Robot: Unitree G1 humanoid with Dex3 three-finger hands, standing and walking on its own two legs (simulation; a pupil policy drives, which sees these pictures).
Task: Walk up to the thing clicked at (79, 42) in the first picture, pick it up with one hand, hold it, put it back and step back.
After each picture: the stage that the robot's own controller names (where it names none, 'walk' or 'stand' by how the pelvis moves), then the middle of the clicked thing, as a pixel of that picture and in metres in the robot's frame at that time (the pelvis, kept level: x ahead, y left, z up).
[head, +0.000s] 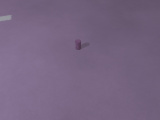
stand; (78, 44) +1.41 +0.08 -0.72
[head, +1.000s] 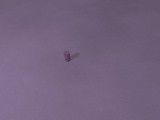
walk; (67, 56) +1.27 +0.29 -0.71
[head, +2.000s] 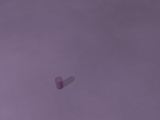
walk; (59, 83) +0.81 +0.27 -0.70
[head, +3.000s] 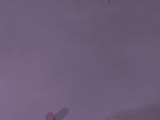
walk; (50, 119) +0.49 +0.24 -0.70
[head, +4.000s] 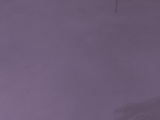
stand; out of the picture +0.36 +0.23 -0.72
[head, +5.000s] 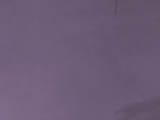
stand; out of the picture +0.34 +0.23 -0.72
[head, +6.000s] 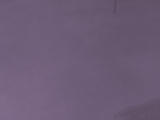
stand; out of the picture +0.36 +0.23 -0.73
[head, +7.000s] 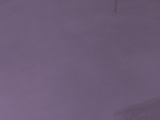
stand; out of the picture +0.35 +0.24 -0.73
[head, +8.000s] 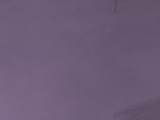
go down; out of the picture +0.35 +0.23 -0.73
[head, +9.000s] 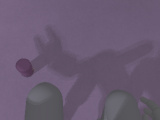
go down; (25, 68) +0.41 +0.29 -0.36
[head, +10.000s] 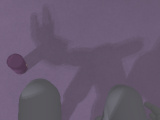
go down; (18, 64) +0.41 +0.31 -0.30
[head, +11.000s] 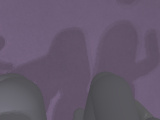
close in; out of the picture +0.37 +0.34 -0.22
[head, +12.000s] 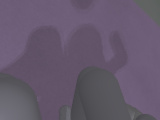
close; out of the picture +0.37 +0.34 -0.21
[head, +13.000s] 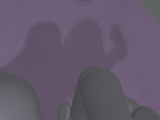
lift; out of the picture +0.34 +0.34 -0.21
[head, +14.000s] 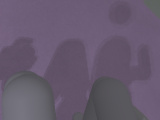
lift; out of the picture +0.29 +0.31 -0.16
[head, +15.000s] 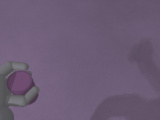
lift; (24, 88) +0.32 +0.20 +0.03
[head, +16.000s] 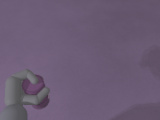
hold; (36, 92) +0.33 +0.17 +0.01
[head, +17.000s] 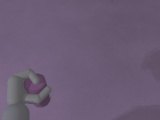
hold; (38, 91) +0.33 +0.17 +0.01
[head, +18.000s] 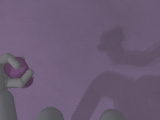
crouch; (20, 73) +0.38 +0.23 -0.07
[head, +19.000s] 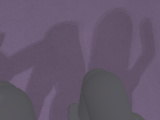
lower; out of the picture +0.38 +0.33 -0.20
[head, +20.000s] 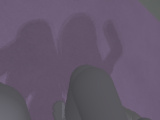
lower; out of the picture +0.39 +0.35 -0.22
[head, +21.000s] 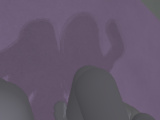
lower; out of the picture +0.38 +0.35 -0.22
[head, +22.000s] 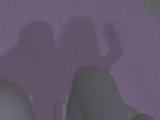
lower; out of the picture +0.37 +0.35 -0.22
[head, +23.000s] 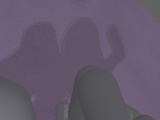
loosen; out of the picture +0.36 +0.35 -0.21
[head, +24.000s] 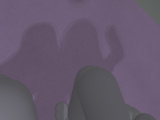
withdraw; out of the picture +0.36 +0.33 -0.22
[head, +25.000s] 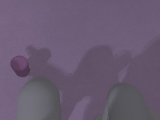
stand; (21, 67) +0.40 +0.29 -0.29
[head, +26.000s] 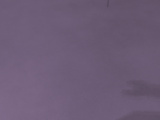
stand; out of the picture +0.35 +0.21 -0.65
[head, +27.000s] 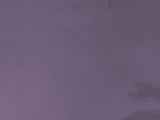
stand; out of the picture +0.37 +0.23 -0.67
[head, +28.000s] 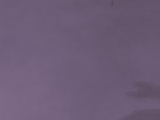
stand; out of the picture +0.36 +0.23 -0.67
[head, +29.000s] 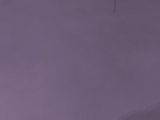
stand; out of the picture +0.37 +0.22 -0.72
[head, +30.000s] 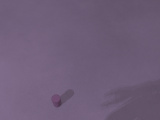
walk; (56, 101) +0.51 +0.21 -0.70
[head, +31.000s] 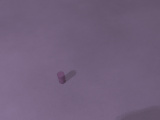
walk; (61, 77) +0.82 +0.28 -0.70
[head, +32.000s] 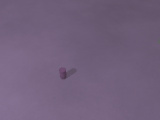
stand; (63, 73) +1.00 +0.23 -0.71
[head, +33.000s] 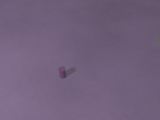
stand; (62, 72) +1.00 +0.24 -0.73
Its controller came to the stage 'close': yes
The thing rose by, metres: 0.72
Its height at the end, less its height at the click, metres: +0.00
